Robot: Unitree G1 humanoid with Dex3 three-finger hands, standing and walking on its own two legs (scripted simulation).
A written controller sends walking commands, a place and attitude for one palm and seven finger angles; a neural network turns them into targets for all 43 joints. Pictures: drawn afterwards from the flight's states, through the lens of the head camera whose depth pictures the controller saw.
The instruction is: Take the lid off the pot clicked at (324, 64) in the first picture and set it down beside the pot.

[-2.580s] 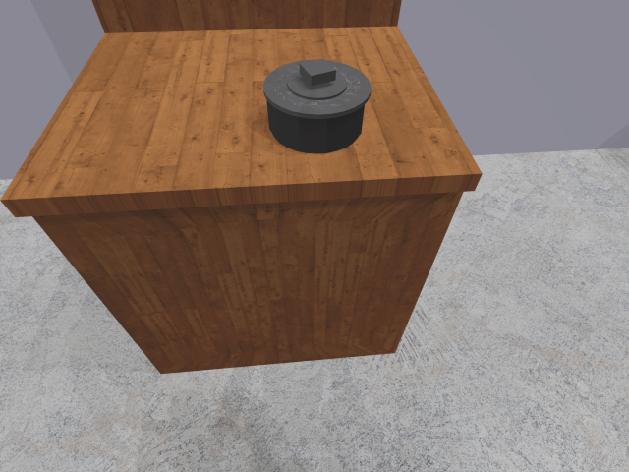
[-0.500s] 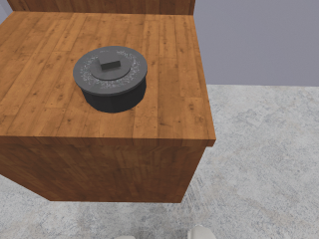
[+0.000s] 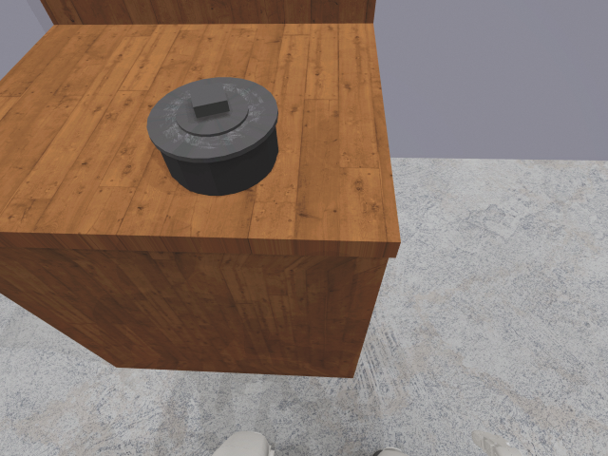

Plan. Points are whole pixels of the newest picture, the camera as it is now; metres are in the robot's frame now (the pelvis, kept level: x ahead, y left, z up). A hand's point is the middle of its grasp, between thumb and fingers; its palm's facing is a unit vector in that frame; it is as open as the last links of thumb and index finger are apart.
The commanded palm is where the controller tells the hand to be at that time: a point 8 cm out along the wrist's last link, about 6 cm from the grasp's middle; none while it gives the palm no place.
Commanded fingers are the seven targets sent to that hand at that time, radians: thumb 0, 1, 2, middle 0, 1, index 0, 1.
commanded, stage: come to a stop and stand still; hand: left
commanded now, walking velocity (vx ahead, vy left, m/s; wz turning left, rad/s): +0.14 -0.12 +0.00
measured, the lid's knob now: (209, 99) +0.52 +0.20 +0.16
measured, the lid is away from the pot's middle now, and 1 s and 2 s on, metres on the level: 0.00 0.00 0.00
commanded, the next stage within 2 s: look again from close up in 0.36 s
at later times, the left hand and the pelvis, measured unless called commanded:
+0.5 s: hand out of the picture +0.07 +0.21 -0.17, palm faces -0.09 -0.98 -0.17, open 7.4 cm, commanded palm none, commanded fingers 0.00 0.90 0.90 -0.20 -0.30 -0.20 -0.30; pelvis -0.01 +0.03 +0.01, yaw -2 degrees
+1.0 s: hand out of the picture +0.04 +0.16 -0.16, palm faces +0.02 -0.96 -0.27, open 7.3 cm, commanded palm none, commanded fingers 0.00 0.90 0.90 -0.20 -0.30 -0.20 -0.30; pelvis +0.01 -0.03 +0.00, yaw -1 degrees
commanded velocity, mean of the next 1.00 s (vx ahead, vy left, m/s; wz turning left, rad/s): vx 0.03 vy -0.07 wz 0.00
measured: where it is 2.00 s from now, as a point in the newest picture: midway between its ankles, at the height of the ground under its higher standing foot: outside the picture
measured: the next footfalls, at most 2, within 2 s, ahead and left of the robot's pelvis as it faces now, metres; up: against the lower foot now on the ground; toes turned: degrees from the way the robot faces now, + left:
left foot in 0.06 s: +0.01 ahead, +0.16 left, +0.00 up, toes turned -2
right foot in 0.54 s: +0.02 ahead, -0.11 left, +0.00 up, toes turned -2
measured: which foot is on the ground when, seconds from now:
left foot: up 0.00-0.04, down 0.06-1.00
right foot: down 0.00-0.06, up 0.08-0.52, down 0.54-1.00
